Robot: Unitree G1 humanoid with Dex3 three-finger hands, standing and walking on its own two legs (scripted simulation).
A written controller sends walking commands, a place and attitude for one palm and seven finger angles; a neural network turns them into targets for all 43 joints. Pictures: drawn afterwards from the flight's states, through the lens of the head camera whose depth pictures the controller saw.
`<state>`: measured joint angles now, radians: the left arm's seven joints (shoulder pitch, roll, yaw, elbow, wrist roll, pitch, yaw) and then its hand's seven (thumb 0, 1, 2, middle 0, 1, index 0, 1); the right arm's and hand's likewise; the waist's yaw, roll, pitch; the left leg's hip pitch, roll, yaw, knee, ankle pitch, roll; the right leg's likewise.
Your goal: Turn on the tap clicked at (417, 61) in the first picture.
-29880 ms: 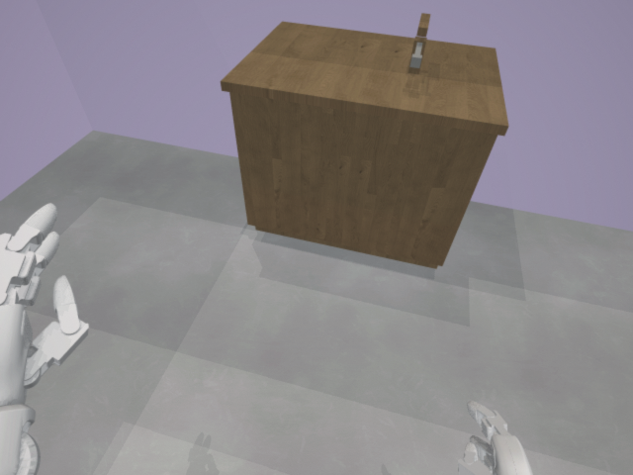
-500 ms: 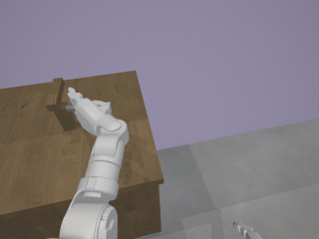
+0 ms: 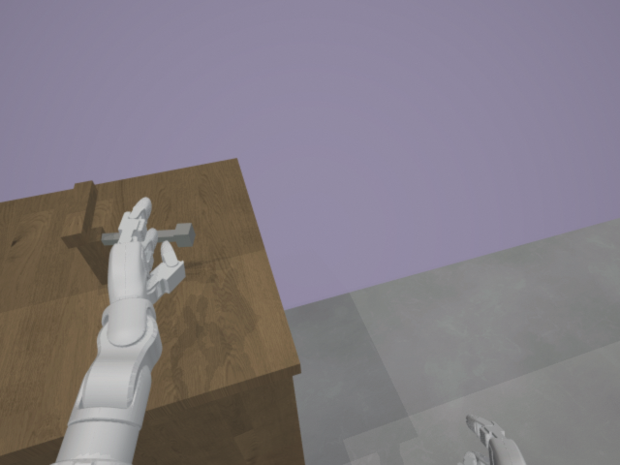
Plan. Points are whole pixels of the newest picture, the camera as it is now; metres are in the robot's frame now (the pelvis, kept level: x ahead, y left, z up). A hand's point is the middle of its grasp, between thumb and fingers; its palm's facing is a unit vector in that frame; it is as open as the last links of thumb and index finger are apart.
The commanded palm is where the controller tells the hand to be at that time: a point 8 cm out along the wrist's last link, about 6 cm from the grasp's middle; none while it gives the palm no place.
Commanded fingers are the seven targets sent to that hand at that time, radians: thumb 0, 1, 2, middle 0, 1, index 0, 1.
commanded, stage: draw the hand back beside the body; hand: left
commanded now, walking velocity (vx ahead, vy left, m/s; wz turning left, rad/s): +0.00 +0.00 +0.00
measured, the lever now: (184, 235) +0.46 +0.23 +0.05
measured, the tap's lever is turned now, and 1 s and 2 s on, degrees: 75 75 75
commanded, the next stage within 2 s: step back with the hand held close in 1.16 s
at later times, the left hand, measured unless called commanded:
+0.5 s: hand (104, 314) +0.24 +0.23 +0.15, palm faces +0.30 -0.91 -0.30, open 7.6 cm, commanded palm +0.20 +0.27 +0.16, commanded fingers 0.00 0.90 0.90 -0.19 -0.28 -0.19 -0.28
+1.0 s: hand (30, 356) +0.19 +0.27 +0.16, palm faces +0.42 -0.82 -0.38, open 7.4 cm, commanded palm +0.15 +0.31 +0.18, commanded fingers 0.00 0.90 0.90 -0.20 -0.30 -0.20 -0.30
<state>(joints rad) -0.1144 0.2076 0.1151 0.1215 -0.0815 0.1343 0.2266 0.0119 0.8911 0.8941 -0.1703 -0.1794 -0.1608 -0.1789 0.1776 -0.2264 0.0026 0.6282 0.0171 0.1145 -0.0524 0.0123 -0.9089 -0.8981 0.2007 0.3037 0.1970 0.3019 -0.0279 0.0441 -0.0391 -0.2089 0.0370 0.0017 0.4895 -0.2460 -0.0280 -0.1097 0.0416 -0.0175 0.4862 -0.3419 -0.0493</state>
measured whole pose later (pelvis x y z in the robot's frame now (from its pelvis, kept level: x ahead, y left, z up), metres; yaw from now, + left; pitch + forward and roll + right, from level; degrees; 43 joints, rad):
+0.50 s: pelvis +0.00 +0.02 +0.00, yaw +1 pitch -4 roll +0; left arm 0.24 0.31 0.15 -0.22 -0.07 -0.07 0.10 0.01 0.89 0.89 -0.20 -0.25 -0.19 -0.25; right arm 0.16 -0.21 0.02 0.61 0.00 -0.01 -0.04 0.01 -0.91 -0.90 0.20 0.30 0.20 0.30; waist 0.03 0.07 0.02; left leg -0.15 0.02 0.00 0.45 -0.22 -0.01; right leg -0.03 0.03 -0.02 0.40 -0.30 -0.03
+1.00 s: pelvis +0.00 +0.03 +0.00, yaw +2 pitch -4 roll -1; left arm 0.47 0.34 0.27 -0.41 -0.08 -0.11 0.12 0.01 0.89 0.89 -0.21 -0.30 -0.20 -0.30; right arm 0.18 -0.23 0.00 0.64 0.01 -0.07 -0.05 0.01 -0.91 -0.90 0.20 0.30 0.20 0.30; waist 0.05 0.08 0.02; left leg -0.18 0.01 -0.02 0.49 -0.24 0.00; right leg -0.04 0.02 -0.04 0.42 -0.31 -0.02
